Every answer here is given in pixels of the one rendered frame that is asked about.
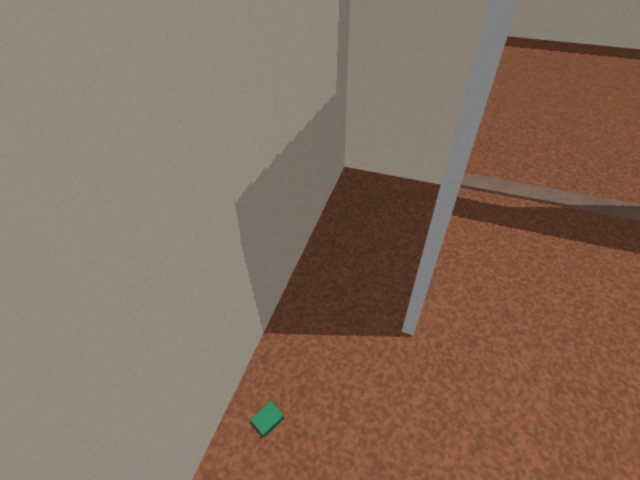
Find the small box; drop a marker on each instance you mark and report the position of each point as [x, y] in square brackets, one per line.
[267, 419]

